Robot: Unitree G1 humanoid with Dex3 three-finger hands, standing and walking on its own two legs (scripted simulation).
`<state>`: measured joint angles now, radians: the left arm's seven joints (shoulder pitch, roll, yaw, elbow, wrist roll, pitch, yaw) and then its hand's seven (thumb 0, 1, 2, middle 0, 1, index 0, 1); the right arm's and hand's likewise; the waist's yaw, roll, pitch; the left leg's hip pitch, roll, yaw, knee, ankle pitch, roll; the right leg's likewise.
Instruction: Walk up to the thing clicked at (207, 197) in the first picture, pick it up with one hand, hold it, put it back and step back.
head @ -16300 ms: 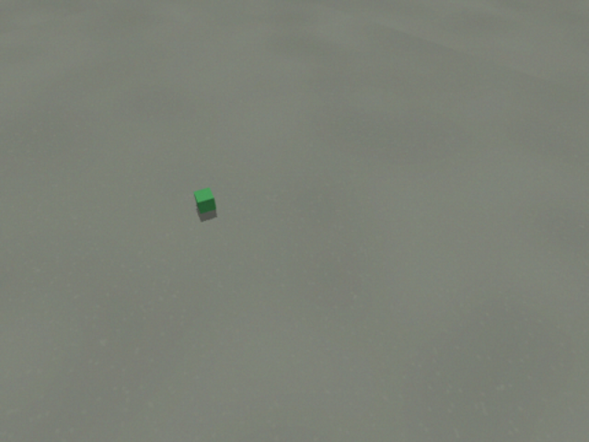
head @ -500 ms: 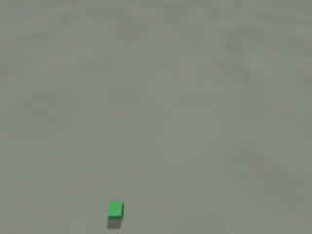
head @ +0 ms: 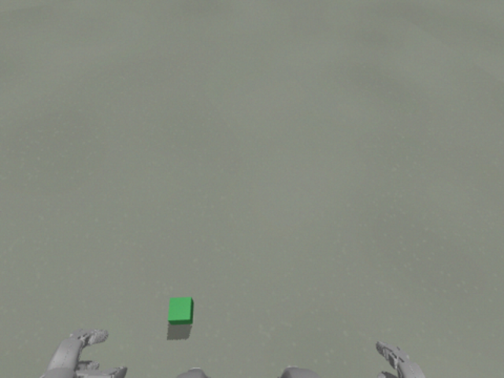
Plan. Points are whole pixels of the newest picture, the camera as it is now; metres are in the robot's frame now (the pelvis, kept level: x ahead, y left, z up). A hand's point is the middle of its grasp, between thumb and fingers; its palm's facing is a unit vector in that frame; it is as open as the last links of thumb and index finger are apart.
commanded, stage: rise first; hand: left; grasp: from above
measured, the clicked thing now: (181, 311) +0.38 +0.21 -0.71
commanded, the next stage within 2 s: none
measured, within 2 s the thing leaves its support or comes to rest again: neither
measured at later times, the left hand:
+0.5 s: hand out of the picture +0.13 +0.26 -0.23, palm faces -0.22 -0.84 -0.49, open 13.4 cm
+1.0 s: hand (134, 345) +0.24 +0.28 -0.43, palm faces -0.43 -0.40 -0.81, open 13.8 cm
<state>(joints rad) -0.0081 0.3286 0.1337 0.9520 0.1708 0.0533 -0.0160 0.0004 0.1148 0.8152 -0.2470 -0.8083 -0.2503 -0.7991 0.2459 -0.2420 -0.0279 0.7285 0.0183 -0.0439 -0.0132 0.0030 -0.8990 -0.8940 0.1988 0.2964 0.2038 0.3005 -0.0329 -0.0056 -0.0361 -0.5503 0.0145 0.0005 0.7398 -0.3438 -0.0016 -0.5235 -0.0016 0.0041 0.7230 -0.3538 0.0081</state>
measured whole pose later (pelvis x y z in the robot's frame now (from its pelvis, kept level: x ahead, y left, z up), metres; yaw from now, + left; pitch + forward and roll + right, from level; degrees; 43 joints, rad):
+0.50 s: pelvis +0.00 +0.00 -0.10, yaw +0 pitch +22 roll -2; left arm 0.28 0.32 0.12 0.41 0.31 0.15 0.01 -0.01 -0.42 0.86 -0.24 -0.92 -0.22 -0.93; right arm 0.15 -0.23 -0.03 0.55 0.00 -0.14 -0.01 0.01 -0.92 -0.90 0.20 0.30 0.20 0.30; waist -0.02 0.00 -0.15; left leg -1.11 0.02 -0.03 1.31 -0.59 0.00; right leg -1.07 0.00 -0.02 1.28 -0.60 0.01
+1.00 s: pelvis -0.07 +0.00 -0.28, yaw -2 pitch +34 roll -3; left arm -0.27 0.48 0.10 0.72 0.77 -0.13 0.18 -0.01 -0.47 0.93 -0.19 -0.91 -0.16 -0.93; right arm 0.03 -0.29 -0.07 0.68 -0.02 -0.15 0.05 0.00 -0.93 -0.90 0.20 0.30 0.20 0.30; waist -0.02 0.01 -0.14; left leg -1.90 0.02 -0.05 1.98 -0.67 -0.01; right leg -1.85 0.01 -0.03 1.96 -0.69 0.01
